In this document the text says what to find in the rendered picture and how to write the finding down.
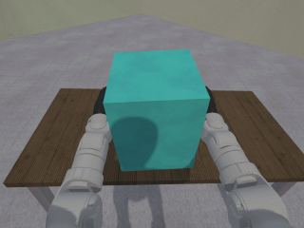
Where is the left robot forearm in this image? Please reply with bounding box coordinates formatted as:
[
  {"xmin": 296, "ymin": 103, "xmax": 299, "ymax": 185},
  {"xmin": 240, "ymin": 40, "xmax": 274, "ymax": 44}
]
[{"xmin": 46, "ymin": 113, "xmax": 112, "ymax": 228}]

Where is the right robot hand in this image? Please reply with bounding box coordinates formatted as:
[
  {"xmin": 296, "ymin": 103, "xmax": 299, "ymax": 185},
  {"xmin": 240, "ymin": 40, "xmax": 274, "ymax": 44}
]
[{"xmin": 205, "ymin": 86, "xmax": 218, "ymax": 114}]

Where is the left robot upper arm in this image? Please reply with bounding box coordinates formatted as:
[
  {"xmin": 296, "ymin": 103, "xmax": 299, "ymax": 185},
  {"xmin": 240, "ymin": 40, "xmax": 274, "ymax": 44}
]
[{"xmin": 47, "ymin": 192, "xmax": 104, "ymax": 228}]

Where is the right robot upper arm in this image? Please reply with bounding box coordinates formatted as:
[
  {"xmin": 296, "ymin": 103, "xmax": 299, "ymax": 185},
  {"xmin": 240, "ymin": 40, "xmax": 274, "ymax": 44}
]
[{"xmin": 226, "ymin": 184, "xmax": 295, "ymax": 228}]

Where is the left robot hand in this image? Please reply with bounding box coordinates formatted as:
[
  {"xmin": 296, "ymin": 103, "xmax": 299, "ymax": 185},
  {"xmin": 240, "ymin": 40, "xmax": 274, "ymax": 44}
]
[{"xmin": 92, "ymin": 86, "xmax": 106, "ymax": 115}]

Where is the table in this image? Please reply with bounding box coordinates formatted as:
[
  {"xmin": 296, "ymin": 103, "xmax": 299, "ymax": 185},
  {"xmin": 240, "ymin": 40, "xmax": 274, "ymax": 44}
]
[{"xmin": 3, "ymin": 88, "xmax": 304, "ymax": 212}]

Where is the right robot forearm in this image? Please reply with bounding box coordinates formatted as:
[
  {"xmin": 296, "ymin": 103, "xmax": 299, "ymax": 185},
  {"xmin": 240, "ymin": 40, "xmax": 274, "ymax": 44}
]
[{"xmin": 200, "ymin": 112, "xmax": 289, "ymax": 221}]

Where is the carton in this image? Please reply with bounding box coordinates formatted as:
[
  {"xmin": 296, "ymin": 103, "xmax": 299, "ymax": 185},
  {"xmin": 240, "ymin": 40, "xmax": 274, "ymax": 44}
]
[{"xmin": 103, "ymin": 49, "xmax": 211, "ymax": 172}]

